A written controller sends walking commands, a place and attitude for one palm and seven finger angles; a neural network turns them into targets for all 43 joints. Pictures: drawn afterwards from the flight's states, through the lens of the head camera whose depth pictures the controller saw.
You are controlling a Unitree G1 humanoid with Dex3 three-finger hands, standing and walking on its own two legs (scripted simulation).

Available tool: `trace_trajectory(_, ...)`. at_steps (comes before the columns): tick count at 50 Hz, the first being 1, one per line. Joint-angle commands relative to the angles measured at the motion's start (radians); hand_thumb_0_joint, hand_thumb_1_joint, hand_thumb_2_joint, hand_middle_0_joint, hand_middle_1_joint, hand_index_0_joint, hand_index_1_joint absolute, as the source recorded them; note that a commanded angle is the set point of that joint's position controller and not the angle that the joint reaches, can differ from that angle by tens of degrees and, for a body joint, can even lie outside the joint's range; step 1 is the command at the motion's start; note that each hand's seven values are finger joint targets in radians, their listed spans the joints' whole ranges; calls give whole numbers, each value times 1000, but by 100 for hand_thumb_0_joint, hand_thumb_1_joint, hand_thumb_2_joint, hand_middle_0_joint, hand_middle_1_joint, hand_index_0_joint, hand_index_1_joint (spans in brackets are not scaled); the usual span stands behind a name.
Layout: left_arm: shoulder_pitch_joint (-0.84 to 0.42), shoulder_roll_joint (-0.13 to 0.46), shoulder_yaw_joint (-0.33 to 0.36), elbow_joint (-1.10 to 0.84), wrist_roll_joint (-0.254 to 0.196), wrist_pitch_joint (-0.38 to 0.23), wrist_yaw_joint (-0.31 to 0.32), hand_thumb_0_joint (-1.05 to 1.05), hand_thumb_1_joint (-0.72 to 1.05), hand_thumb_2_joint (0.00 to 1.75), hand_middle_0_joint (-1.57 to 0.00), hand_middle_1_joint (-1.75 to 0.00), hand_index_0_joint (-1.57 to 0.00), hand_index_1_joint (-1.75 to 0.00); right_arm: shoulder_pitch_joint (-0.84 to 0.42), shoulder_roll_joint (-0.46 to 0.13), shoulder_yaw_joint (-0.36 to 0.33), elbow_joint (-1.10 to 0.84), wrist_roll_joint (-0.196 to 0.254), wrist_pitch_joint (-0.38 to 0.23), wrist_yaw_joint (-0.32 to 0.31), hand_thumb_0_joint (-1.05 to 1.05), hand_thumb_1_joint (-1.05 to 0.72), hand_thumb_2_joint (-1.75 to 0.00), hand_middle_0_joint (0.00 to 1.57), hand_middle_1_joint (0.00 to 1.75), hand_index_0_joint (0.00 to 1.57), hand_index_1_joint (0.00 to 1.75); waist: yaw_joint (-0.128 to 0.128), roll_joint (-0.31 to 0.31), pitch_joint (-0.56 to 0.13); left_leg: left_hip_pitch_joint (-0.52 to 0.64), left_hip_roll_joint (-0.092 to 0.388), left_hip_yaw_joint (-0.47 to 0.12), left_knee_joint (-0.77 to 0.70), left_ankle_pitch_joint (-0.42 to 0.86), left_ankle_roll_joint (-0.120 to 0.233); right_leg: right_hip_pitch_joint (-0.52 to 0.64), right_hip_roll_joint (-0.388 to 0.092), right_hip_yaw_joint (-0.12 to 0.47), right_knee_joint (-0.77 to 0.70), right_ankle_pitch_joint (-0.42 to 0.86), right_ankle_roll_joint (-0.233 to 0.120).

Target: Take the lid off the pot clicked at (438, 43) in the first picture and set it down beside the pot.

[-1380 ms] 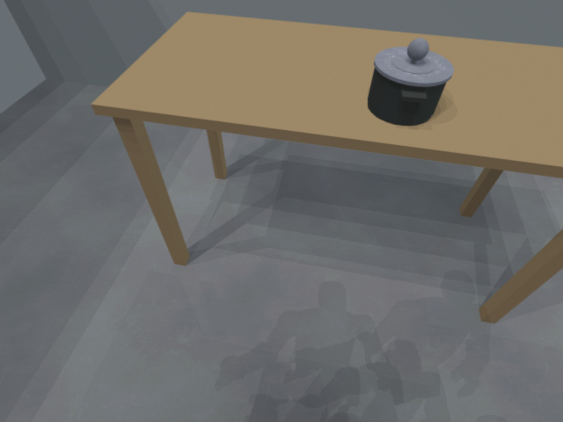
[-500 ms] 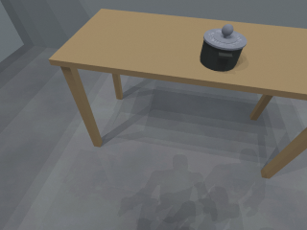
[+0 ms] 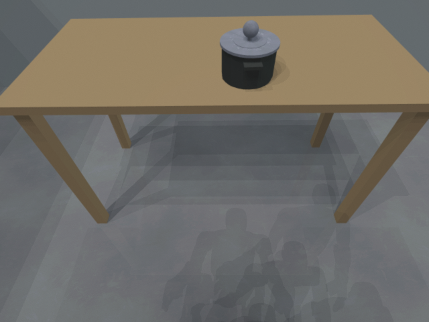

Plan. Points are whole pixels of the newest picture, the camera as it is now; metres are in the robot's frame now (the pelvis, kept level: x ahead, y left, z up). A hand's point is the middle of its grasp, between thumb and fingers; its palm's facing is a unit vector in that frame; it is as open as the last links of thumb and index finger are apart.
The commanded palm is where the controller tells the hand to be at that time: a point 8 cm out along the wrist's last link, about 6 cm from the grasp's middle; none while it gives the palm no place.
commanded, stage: take the last steps up to it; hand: left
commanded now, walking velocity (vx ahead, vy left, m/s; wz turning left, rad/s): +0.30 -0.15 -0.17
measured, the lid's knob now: (250, 29) +0.82 -0.07 +0.16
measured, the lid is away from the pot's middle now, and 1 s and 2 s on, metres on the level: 0.00 0.00 0.00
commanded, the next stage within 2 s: come to a stop and stand still in 0.68 s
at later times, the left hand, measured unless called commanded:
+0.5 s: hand out of the picture +0.15 +0.14 -0.20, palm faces +0.00 -1.00 -0.10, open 7.4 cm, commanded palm none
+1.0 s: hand (211, 199) +0.46 +0.04 -0.16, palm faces -0.12 -0.97 -0.22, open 7.4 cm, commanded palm none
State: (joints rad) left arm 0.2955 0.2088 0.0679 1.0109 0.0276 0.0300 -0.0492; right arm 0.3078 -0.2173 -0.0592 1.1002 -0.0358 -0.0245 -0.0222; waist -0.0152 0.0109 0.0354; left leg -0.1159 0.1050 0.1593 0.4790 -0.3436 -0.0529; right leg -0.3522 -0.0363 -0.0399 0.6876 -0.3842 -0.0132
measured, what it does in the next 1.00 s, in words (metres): walks ahead: left foot, then right foot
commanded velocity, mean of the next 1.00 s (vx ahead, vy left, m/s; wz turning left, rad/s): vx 0.10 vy -0.05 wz -0.04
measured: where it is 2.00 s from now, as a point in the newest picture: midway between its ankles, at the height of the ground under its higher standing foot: outside the picture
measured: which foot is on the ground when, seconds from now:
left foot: down 0.00-0.02, up 0.04-0.42, down 0.44-0.90, up 0.92-1.00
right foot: down 0.00-0.44, up 0.46-0.88, down 0.90-1.00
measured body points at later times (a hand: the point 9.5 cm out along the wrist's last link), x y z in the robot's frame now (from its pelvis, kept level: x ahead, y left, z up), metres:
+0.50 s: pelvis +0.18 -0.02 -0.01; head +0.20 +0.01 +0.43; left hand +0.15 +0.19 -0.19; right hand +0.26 -0.25 -0.14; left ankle +0.24 +0.06 -0.73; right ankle +0.05 -0.12 -0.69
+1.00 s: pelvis +0.33 -0.12 -0.01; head +0.39 -0.15 +0.44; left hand +0.47 +0.09 -0.15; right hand +0.25 -0.35 -0.17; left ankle +0.25 +0.03 -0.68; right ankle +0.41 -0.24 -0.73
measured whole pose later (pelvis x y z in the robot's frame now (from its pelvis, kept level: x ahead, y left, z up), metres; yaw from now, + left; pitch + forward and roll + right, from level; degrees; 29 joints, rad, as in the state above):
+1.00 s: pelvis +0.33 -0.12 -0.01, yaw -3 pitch +0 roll +1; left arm 0.10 0.14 0.03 0.96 0.02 -0.04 0.02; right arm 0.34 -0.17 -0.06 1.10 -0.01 0.02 -0.04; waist -0.07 0.03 0.13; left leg -0.29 0.05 0.03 0.96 -0.61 -0.05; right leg -0.43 -0.08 -0.10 0.61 -0.18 -0.02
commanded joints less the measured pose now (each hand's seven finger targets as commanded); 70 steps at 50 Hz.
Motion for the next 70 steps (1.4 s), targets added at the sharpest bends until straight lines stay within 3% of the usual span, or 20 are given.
trace_trajectory(1,281,226,49,18,7,-53,26,0,90,90,-20,-30,-20,-30,-57,-71,-8,-89,16,-17,6,0,-90,-90,20,30,20,30,143,-427,-12,-574,-45,60,498,-306,45,435,-212,404,-444,-234,-125)
trace_trajectory(2,327,227,49,23,-14,-50,44,0,90,90,-20,-30,-20,-30,-142,-81,-3,-133,13,-19,10,0,-90,-90,20,30,20,30,166,-353,8,-630,-44,-70,678,-298,67,356,-312,624,-568,-330,-188)
trace_trajectory(7,62,113,15,-35,-2,-80,66,0,90,90,-20,-30,-20,-30,-84,-53,-11,-98,3,-6,24,0,-90,-90,20,30,20,30,2,-40,47,-477,40,-120,689,-26,52,112,-214,334,-515,-63,-219)
trace_trajectory(17,149,88,4,30,4,-90,69,0,90,90,-20,-30,-20,-30,-158,-14,-13,-150,18,-30,24,0,-90,-90,20,30,20,30,22,-86,39,-430,-2,-73,300,-3,72,288,-178,207,-441,372,-232)
trace_trajectory(20,109,86,6,28,-8,-86,58,0,90,90,-20,-30,-20,-30,26,-26,-19,-88,11,-47,3,0,-90,-90,20,30,20,30,-70,-40,-12,-96,-77,-6,74,146,89,198,-77,95,-184,598,-166)
trace_trajectory(21,133,53,6,25,-9,-85,54,0,90,90,-20,-30,-20,-30,166,-88,-36,-51,5,-54,-7,0,-90,-90,20,30,20,30,-114,62,-75,125,23,-162,15,142,110,55,-27,74,39,452,-125)
trace_trajectory(22,169,4,-2,4,-18,-82,40,0,90,90,-20,-30,-20,-30,273,-199,-60,-32,-7,-57,-18,0,-90,-90,20,30,20,30,-122,321,-138,299,318,-609,-144,141,213,-202,91,-10,363,13,-57)
trace_trajectory(23,134,46,3,-19,-7,-81,41,0,90,90,-20,-30,-20,-30,272,-217,-52,-34,3,-42,-25,0,-90,-90,20,30,20,30,-109,258,-120,255,430,-782,-248,130,280,-283,83,91,567,-135,-62)
trace_trajectory(24,96,60,15,-24,1,-80,40,0,90,90,-20,-30,-20,-30,185,-177,-44,-60,4,-34,-21,0,-90,-90,20,30,20,30,-78,96,-19,94,404,-686,-271,0,299,-304,20,118,629,-83,-61)
trace_trajectory(30,89,-16,15,-15,9,-29,21,0,90,90,-20,-30,-20,-30,61,-41,-6,-76,12,-73,-29,0,-90,-90,20,30,20,30,26,81,8,-64,216,-191,-237,455,200,-277,-54,91,562,161,11)
trace_trajectory(39,-147,-14,-9,-98,-4,-31,12,0,90,90,-20,-30,-20,-30,143,-95,-15,-39,3,-46,-15,0,-90,-90,20,30,20,30,-49,163,43,15,169,-84,-204,535,177,-204,-53,-61,27,203,24)
trace_trajectory(43,39,42,-4,-39,-4,-63,41,0,90,90,-20,-30,-20,-30,122,-75,-1,-35,14,-23,-12,0,-90,-90,20,30,20,30,40,97,-86,-37,86,-66,40,496,87,208,-17,-65,-249,436,21)
trace_trajectory(45,121,220,28,-19,-5,-82,69,0,90,90,-20,-30,-20,-30,228,6,6,-40,41,-5,-9,0,-90,-90,20,30,20,30,31,-255,-319,-231,-62,-54,384,-275,9,500,-393,262,-187,1215,-118)
trace_trajectory(48,59,188,29,-31,-6,-63,92,0,90,90,-20,-30,-20,-30,148,-10,-10,-45,38,36,-24,0,-90,-90,20,30,20,30,48,-299,-206,-320,-81,-148,671,-330,14,357,-395,245,-212,1357,-195)
trace_trajectory(52,-45,164,35,-79,-11,-32,119,0,90,90,-20,-30,-20,-30,35,-38,-25,-81,25,82,-11,0,-90,-90,20,30,20,30,37,-122,-163,-381,-74,-210,801,-189,-4,226,-371,166,-259,1020,-196)
trace_trajectory(58,-98,170,40,-125,0,-27,126,0,90,90,-20,-30,-20,-30,-26,-43,-34,-137,5,116,18,0,-90,-90,20,30,20,30,19,-155,-133,-382,-87,-205,770,-49,-7,91,-345,167,-377,446,-164)
trace_trajectory(66,-161,214,43,-157,18,18,94,0,90,90,-20,-30,-20,-30,150,-40,-23,-115,22,72,36,0,-90,-90,20,30,20,30,-54,-275,-118,58,-146,-32,97,-80,46,-137,-215,120,-490,-225,-26)
trace_trajectory(67,-149,177,31,-151,9,24,88,0,90,90,-20,-30,-20,-30,188,-61,-21,-108,17,68,30,0,-90,-90,20,30,20,30,-75,-128,-80,101,-145,-61,-36,-72,47,-197,-161,80,-377,-254,12)
trace_trajectory(69,-107,38,1,-160,-17,32,83,0,90,90,-20,-30,-20,-30,43,-188,-33,-182,-5,49,10,0,-90,-90,20,30,20,30,-46,411,101,-259,231,-634,-443,-536,138,-334,50,-4,180,-144,74)
trace_trajectory(70,-120,77,16,-160,-17,33,76,0,90,90,-20,-30,-20,-30,-85,-204,-23,-226,-10,52,-6,0,-90,-90,20,30,20,30,-1,260,196,-453,271,-630,-505,-519,184,-291,3,146,269,-43,47)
